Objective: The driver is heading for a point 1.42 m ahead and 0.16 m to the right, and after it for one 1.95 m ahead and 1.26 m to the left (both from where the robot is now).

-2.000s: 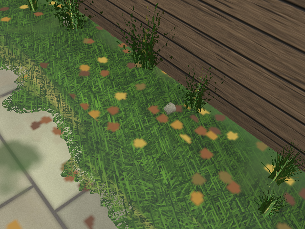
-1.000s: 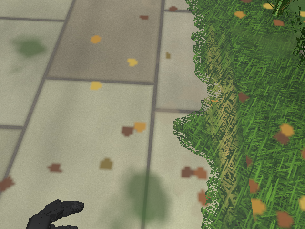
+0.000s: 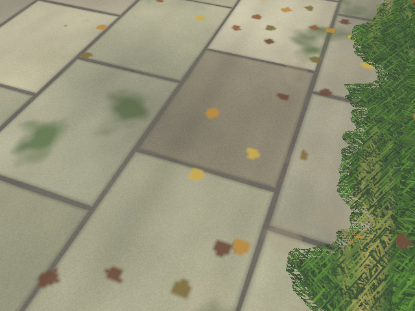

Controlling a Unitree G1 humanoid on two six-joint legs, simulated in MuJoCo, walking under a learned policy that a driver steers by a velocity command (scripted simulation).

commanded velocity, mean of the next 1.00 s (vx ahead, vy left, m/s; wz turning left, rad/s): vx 0.13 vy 0.00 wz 0.00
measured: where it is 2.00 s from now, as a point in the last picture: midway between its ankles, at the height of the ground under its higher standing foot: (217, 238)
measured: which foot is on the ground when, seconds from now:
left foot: down 0.00-0.98, up 1.00-1.00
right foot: down 0.00-1.00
